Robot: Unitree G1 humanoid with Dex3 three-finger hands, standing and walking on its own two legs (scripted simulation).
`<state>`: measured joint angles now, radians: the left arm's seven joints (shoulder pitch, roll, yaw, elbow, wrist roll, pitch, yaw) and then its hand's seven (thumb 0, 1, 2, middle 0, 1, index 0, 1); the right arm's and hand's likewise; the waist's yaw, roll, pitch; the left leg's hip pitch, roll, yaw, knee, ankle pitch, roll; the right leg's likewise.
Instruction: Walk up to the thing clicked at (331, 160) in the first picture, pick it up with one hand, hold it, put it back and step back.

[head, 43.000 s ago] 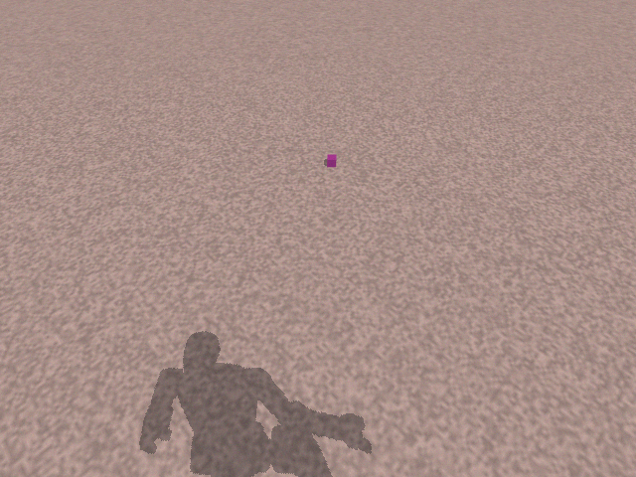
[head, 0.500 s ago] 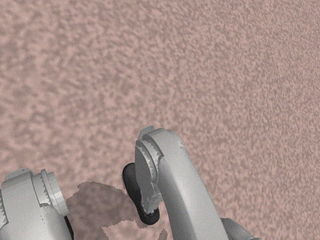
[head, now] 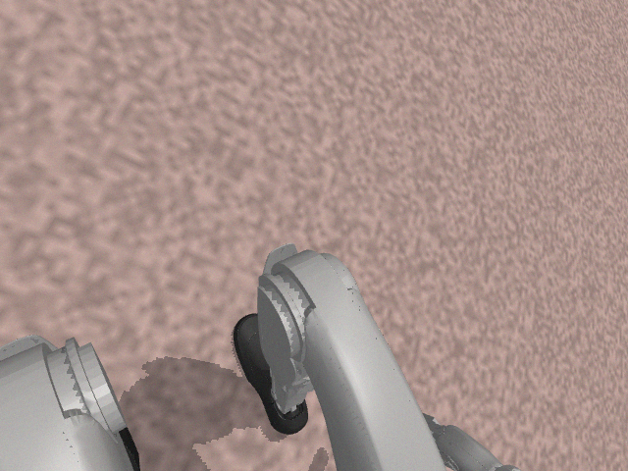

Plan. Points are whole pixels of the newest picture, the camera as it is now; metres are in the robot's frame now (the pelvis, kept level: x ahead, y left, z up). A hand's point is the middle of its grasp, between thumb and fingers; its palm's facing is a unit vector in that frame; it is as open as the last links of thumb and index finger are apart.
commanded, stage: close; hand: left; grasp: from above
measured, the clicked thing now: out of the picture +0.47 +0.28 -0.29
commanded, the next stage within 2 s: settle in 0.30 s
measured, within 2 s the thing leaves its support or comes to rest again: leaves its support in 0.64 s
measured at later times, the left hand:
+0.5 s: hand out of the picture +0.45 +0.28 -0.25, palm faces -0.45 -0.12 -0.88, open 6.5 cm
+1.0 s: hand out of the picture +0.45 +0.30 -0.17, palm faces -0.43 -0.07 -0.90, open 5.6 cm
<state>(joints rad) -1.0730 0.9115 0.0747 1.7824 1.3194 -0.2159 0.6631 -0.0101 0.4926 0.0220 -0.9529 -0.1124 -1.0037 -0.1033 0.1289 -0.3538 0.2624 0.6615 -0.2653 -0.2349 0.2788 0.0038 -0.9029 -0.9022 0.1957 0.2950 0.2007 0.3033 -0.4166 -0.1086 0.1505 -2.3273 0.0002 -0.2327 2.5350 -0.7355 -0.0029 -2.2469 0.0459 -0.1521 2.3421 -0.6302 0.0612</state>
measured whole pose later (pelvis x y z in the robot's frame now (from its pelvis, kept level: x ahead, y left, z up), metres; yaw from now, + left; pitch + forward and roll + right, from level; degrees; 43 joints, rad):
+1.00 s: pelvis +0.01 +0.00 +0.02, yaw +4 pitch +34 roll -11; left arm -0.98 0.72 0.00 1.45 1.23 -0.14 0.42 -0.08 0.50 0.00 -1.02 0.00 -1.24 -0.02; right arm 0.16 -0.33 0.11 0.70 -0.17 -0.14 0.27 0.00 -0.92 -0.91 0.20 0.29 0.20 0.30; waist -0.28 0.01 -0.03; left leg -2.33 -0.01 -0.17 2.45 -0.73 -0.01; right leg -2.27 0.02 -0.10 2.32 -0.66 0.04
